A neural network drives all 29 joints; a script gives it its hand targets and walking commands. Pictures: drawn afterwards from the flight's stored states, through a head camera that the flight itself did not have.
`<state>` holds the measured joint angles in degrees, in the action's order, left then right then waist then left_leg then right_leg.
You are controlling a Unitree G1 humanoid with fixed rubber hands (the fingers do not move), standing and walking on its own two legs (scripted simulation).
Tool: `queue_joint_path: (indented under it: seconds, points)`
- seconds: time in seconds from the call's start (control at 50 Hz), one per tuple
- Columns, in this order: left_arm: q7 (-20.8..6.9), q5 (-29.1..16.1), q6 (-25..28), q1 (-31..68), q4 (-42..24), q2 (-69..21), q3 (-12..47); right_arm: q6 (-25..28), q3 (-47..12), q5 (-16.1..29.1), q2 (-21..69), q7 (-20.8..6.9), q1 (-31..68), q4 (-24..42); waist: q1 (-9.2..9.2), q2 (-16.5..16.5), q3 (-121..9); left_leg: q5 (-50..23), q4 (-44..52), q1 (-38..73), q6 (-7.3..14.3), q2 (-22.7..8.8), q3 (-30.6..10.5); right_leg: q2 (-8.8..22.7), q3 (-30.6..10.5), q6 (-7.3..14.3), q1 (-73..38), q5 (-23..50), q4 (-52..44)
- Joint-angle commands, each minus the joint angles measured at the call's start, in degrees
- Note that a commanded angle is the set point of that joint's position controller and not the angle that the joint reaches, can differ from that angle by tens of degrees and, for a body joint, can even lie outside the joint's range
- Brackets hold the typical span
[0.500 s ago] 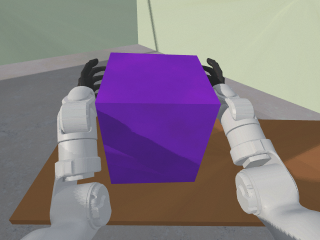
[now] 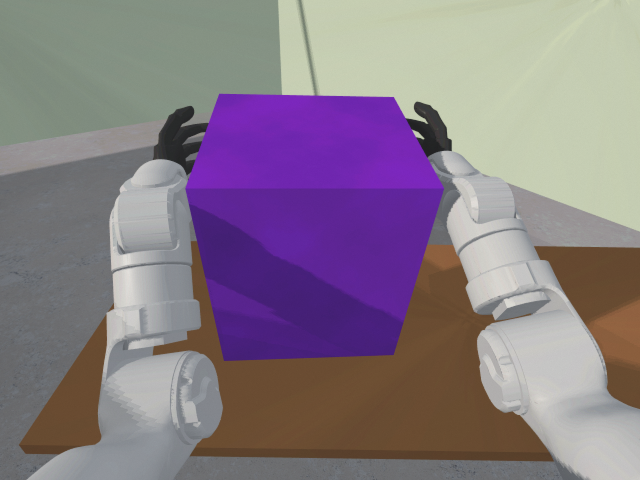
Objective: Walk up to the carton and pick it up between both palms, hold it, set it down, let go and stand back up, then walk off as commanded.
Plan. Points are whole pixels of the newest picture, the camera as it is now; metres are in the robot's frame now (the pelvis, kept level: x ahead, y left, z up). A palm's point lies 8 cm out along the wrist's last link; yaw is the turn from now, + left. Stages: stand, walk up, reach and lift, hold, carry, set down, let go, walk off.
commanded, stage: hold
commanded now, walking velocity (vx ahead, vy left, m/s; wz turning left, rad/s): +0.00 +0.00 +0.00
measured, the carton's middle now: (309, 228) +0.34 +0.01 +0.23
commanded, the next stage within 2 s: none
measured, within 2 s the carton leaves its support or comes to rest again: neither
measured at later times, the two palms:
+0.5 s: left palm (169, 170) +0.35 +0.16 +0.30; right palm (431, 159) +0.36 -0.14 +0.30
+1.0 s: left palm (169, 168) +0.35 +0.16 +0.30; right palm (433, 154) +0.36 -0.14 +0.31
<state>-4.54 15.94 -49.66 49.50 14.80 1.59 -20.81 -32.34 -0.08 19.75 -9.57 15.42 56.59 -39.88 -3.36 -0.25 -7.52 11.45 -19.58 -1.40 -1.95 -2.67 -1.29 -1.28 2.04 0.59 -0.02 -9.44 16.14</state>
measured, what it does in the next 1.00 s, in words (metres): stands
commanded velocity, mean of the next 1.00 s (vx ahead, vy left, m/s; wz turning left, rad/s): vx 0.00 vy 0.00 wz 0.00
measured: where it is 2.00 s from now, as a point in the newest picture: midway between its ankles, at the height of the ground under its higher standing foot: outside the picture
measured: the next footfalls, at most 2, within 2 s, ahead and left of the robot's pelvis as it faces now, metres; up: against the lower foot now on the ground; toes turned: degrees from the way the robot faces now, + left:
none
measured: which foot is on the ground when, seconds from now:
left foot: down 0.00-1.00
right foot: down 0.00-1.00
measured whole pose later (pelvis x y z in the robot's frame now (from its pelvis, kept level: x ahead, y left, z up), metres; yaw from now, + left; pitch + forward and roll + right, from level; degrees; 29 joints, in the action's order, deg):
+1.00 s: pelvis +0.00 +0.00 +0.00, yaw +0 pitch -6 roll -1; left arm -4.5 15.2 -49.7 52.6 20.1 3.4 -20.2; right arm -33.9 -0.7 20.5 -10.7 15.3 60.9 -44.9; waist -2.8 -0.9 -9.1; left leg 11.0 -19.8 -3.2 -2.1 -2.8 -1.2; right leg -1.4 1.8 0.8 1.9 -9.1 16.5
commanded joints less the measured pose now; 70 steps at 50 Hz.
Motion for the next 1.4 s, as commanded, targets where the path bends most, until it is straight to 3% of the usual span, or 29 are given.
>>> queue_joint_path:
  seconds: [0.0, 0.04, 0.06, 0.08, 0.16, 0.26, 0.32, 0.34, 0.46, 0.48, 0.5, 0.56, 0.62, 0.64, 0.72, 0.74, 0.82, 0.84, 0.88, 0.9, 0.94, 1.0, 1.04, 1.08, 1.22, 1.24, 1.26, 1.34, 1.38]
  points:
    - [-8.3, -6.4, 2.0, 40.6, 3.1, -24.3, 18.5, -0.8, -11.8, 6.3, 36.8, -7.3, 44.5, 11.7, 1.08, -1.6, -7.0, -2.6, 4.6, -7.0, 1.8, 5.3, 3.0, -2.2, -2.2, -3.6, -3.2, 6.4, -1.6]
    - [-8.3, -8.1, 2.2, 40.0, 0.1, -26.5, 20.2, 0.0, -13.1, 7.5, 37.5, -7.3, 45.3, 16.3, 0.02, -1.1, -12.3, -6.5, 4.2, -6.2, 1.5, 5.3, 3.1, -2.6, -2.2, -3.6, -6.6, 10.3, -0.5]
    - [-8.0, -8.4, 3.0, 42.3, -1.1, -26.0, 20.0, -0.2, -13.5, 7.5, 39.1, -7.4, 45.2, 15.6, 1.04, -1.2, -12.9, -8.5, 3.9, -6.0, 1.3, 5.4, 3.4, -2.9, -1.6, -3.8, -6.8, 12.1, 0.0]
    - [-7.6, -9.4, 3.1, 42.7, -2.3, -27.6, 22.4, 0.0, -13.5, 8.4, 38.4, -7.3, 45.8, 17.0, 0.26, 1.3, -15.4, -10.6, 2.9, -4.8, 0.7, 5.5, 2.9, -2.7, -1.8, -3.5, -6.9, 14.1, 0.3]
    - [-7.8, -8.3, 2.4, 41.0, 2.9, -26.6, 20.0, -0.6, -11.8, 7.5, 37.0, -7.2, 45.1, 12.9, 0.33, 0.5, -10.9, -9.3, 3.4, -5.9, 0.6, 5.4, 2.4, -2.8, -1.3, -3.6, -5.7, 12.0, -0.4]
    - [-8.6, -9.2, 2.8, 43.7, 2.5, -26.9, 21.0, -1.0, -10.8, 7.6, 36.3, -7.8, 45.9, 11.2, -0.69, 1.8, -11.0, -7.7, 3.9, -7.5, 0.1, 4.8, 2.1, -3.0, -1.8, -2.4, -5.8, 9.2, -0.6]
    - [-7.3, -10.6, 4.0, 44.7, -3.5, -27.3, 22.5, -0.5, -13.9, 10.0, 38.0, -7.5, 45.3, 14.3, 0.25, 0.6, -18.0, -15.8, 1.4, -3.2, 0.0, 5.4, 1.8, -3.2, -1.3, -3.4, -8.2, 17.0, 0.4]
    - [-7.3, -9.5, 3.2, 42.7, 1.8, -27.2, 21.2, -1.3, -12.3, 9.1, 36.2, -7.6, 44.0, 10.2, -0.41, 2.5, -12.1, -13.2, 2.3, -5.3, -0.4, 5.5, 1.5, -3.2, -1.3, -3.2, -6.1, 14.9, -0.1]
    - [-7.2, -9.3, 2.9, 44.4, -0.4, -28.6, 21.8, -0.8, -11.4, 8.8, 35.3, -8.3, 46.1, 12.3, -0.2, 2.7, -13.1, -10.5, 3.4, -5.2, -0.4, 4.5, 1.8, -3.7, -1.3, -2.2, -4.9, 9.0, -0.5]
    - [-7.1, -9.9, 3.2, 44.4, -0.8, -28.7, 23.2, -0.4, -12.5, 9.5, 37.0, -8.3, 46.4, 13.6, -0.18, 3.4, -14.3, -11.8, 3.1, -6.3, -1.0, 4.8, 1.8, -3.6, -1.5, -2.3, -6.8, 11.7, 0.3]
    - [-7.0, -9.4, 3.3, 43.2, -1.3, -27.2, 21.9, -0.4, -13.2, 10.4, 36.9, -8.0, 46.8, 15.1, 0.56, 1.2, -16.4, -13.2, 2.0, -5.1, -0.1, 5.3, 2.0, -3.3, -2.2, -2.8, -7.4, 13.6, -0.2]
    - [-6.5, -10.1, 3.4, 44.0, -1.1, -28.6, 22.9, -0.9, -12.9, 9.9, 35.9, -8.0, 45.3, 12.9, -0.24, 3.3, -14.3, -15.2, 2.0, -4.0, -1.0, 5.0, 1.6, -3.6, -1.4, -2.6, -6.4, 14.8, -0.2]
    - [-6.8, -9.3, 3.3, 44.3, 0.3, -27.3, 21.3, -1.2, -12.0, 9.6, 35.8, -8.2, 44.2, 10.3, -0.08, 2.6, -12.4, -12.5, 3.2, -5.5, -1.0, 5.0, 1.6, -4.0, -1.3, -2.6, -6.3, 10.6, -0.6]
    - [-6.7, -10.5, 3.5, 44.4, 0.2, -28.1, 23.2, -1.1, -11.3, 9.1, 35.7, -8.2, 45.4, 11.5, -1.14, 2.3, -12.3, -11.9, 3.3, -6.1, -0.9, 4.7, 1.3, -3.9, -1.3, -2.6, -5.3, 10.4, -0.4]
    - [-6.4, -9.5, 3.3, 41.7, 0.3, -26.8, 20.8, -1.1, -13.1, 10.1, 35.7, -7.9, 45.3, 13.0, 0.89, 0.5, -15.0, -15.2, 2.4, -4.7, -0.4, 5.0, 1.9, -3.8, -1.4, -3.1, -7.1, 14.5, 0.0]
    - [-6.4, -10.1, 3.3, 41.8, -1.1, -28.0, 21.7, -1.3, -13.0, 10.3, 36.0, -7.9, 45.8, 13.7, 0.2, 0.1, -14.7, -14.8, 2.4, -4.4, -0.1, 4.7, 1.2, -3.7, -1.8, -2.8, -7.0, 14.9, -0.4]
    - [-7.4, -7.7, 2.9, 45.4, 4.0, -25.5, 17.9, -1.7, -10.3, 8.2, 36.1, -8.6, 46.3, 8.5, 0.76, 1.0, -8.9, -6.3, 4.7, -7.3, 0.3, 4.6, 2.2, -2.8, -1.7, -2.7, -3.6, 5.3, -1.4]
    - [-7.4, -9.5, 3.1, 45.4, 2.0, -27.4, 20.7, -1.3, -10.7, 9.1, 36.3, -8.9, 46.6, 10.4, -0.22, 1.2, -11.8, -7.7, 4.1, -7.3, 0.0, 4.7, 2.1, -3.2, -1.9, -2.3, -4.9, 7.5, -1.0]
    - [-7.1, -8.4, 3.2, 45.2, 1.0, -26.6, 20.1, -1.0, -11.6, 9.7, 36.9, -8.7, 47.7, 11.1, 0.92, 2.3, -12.9, -10.5, 3.4, -6.0, -0.4, 5.1, 2.7, -3.2, -2.0, -2.5, -5.9, 10.8, -0.3]
    - [-7.1, -9.2, 3.3, 44.7, 0.9, -27.8, 21.3, -0.9, -11.4, 10.0, 35.7, -8.4, 46.8, 11.7, -0.13, 3.5, -13.7, -11.9, 3.0, -5.4, -1.0, 5.2, 2.4, -3.3, -1.6, -2.5, -6.5, 11.6, -0.3]
    - [-6.7, -10.3, 3.5, 45.1, 0.3, -27.8, 22.1, -0.6, -13.0, 10.2, 37.7, -8.1, 47.2, 11.7, 0.32, 1.4, -15.9, -14.2, 2.0, -4.9, -0.4, 5.2, 2.3, -3.4, -1.9, -2.8, -7.2, 14.7, 0.1]
    - [-6.9, -9.2, 3.8, 45.1, 1.9, -26.2, 19.1, -0.5, -10.8, 8.7, 36.5, -7.8, 47.2, 10.9, 0.46, 0.7, -15.4, -8.6, 2.1, -5.2, 0.8, 5.6, 2.3, -2.3, -2.4, -3.4, -4.9, 11.1, -1.1]
    - [-7.6, -8.5, 3.4, 43.5, 5.6, -26.7, 19.2, -1.0, -8.7, 7.9, 35.2, -7.8, 45.6, 8.2, -1.57, 1.9, -11.2, -6.5, 3.3, -6.7, 0.2, 5.1, 2.0, -2.3, -2.4, -2.7, -4.6, 8.5, -1.1]
    - [-7.8, -8.9, 4.1, 45.2, 4.5, -26.4, 19.2, -0.8, -9.5, 7.8, 36.1, -8.5, 46.4, 8.3, -0.23, 1.5, -12.4, -5.0, 3.7, -7.1, 0.4, 4.9, 2.2, -2.6, -2.5, -2.3, -4.3, 5.8, -1.2]
    - [-6.5, -10.1, 5.1, 47.0, 2.1, -28.8, 21.4, 0.3, -10.6, 9.2, 36.2, -8.6, 48.1, 10.2, 0.15, 3.1, -13.8, -10.3, 3.0, -6.4, -0.7, 4.7, 1.6, -3.1, -1.6, -2.2, -5.2, 9.4, -0.2]
    - [-6.5, -9.2, 4.2, 42.8, 3.9, -27.0, 19.0, 0.1, -12.4, 9.9, 36.5, -8.4, 48.2, 10.7, 1.66, 0.6, -13.4, -12.4, 2.6, -7.1, 0.1, 5.2, 1.9, -3.2, -1.6, -2.8, -7.3, 12.2, -0.4]
    - [-6.4, -9.5, 4.3, 43.9, 3.9, -29.1, 19.9, -0.2, -12.2, 10.1, 36.3, -8.4, 48.1, 10.1, 1.09, 2.0, -14.4, -12.1, 2.8, -6.0, -0.4, 4.9, 1.4, -3.4, -1.6, -2.8, -6.1, 10.8, -0.4]
    - [-6.6, -9.8, 4.6, 43.4, 2.7, -27.5, 20.0, 0.1, -13.2, 9.6, 36.9, -7.9, 47.8, 12.8, 0.69, -1.1, -16.5, -13.6, 1.9, -4.4, 0.5, 5.0, 1.6, -3.1, -2.1, -3.1, -6.6, 13.7, -0.8]
    - [-6.3, -10.3, 4.5, 44.1, -0.7, -28.3, 21.9, -0.3, -13.3, 10.6, 36.0, -7.5, 45.6, 12.5, -0.65, 1.6, -16.0, -16.5, 1.3, -2.9, -0.7, 5.2, 1.4, -3.4, -1.9, -3.3, -6.7, 17.6, 0.0]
